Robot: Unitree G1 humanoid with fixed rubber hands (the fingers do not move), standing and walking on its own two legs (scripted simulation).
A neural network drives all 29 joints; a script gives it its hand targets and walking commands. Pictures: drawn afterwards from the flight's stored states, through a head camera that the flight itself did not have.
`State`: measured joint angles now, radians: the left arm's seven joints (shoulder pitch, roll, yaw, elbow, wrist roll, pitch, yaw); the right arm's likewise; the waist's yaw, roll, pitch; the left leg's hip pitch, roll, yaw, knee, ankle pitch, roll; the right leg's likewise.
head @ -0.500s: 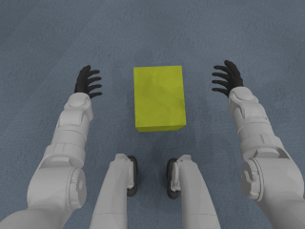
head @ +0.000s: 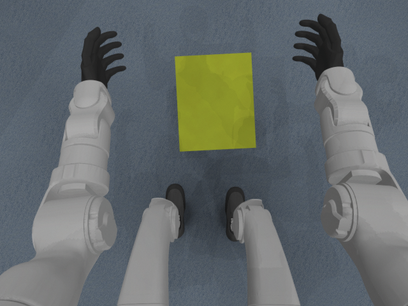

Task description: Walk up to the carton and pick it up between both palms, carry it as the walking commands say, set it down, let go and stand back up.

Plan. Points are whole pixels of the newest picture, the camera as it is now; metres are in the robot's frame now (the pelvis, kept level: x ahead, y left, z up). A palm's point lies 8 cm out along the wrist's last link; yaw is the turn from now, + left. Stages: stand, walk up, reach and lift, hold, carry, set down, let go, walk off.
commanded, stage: reach and lift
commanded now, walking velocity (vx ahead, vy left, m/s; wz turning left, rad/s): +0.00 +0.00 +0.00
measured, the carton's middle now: (213, 109) +0.48 -0.02 -0.51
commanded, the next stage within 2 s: none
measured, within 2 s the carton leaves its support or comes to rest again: neither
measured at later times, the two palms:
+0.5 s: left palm (126, 96) +0.48 +0.19 -0.27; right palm (291, 87) +0.50 -0.19 -0.27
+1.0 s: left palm (143, 106) +0.48 +0.19 -0.41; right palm (270, 100) +0.50 -0.18 -0.41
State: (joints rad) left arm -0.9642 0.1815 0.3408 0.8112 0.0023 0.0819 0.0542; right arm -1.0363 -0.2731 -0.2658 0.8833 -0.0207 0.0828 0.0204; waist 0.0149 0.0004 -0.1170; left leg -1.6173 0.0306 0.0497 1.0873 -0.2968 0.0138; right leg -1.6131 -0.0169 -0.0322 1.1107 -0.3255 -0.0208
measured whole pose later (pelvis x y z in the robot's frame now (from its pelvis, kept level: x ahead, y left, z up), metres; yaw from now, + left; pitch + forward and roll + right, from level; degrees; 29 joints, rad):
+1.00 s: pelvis -0.05 +0.00 -0.25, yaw +1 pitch +41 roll +2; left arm -1.35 0.32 0.12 1.11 -0.24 0.03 0.16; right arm -1.39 -0.39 -0.03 1.13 0.23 0.04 -0.11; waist 0.01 0.01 0.23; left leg -2.26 0.04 0.04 2.05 -0.51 0.02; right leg -2.25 -0.04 -0.02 2.09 -0.56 -0.04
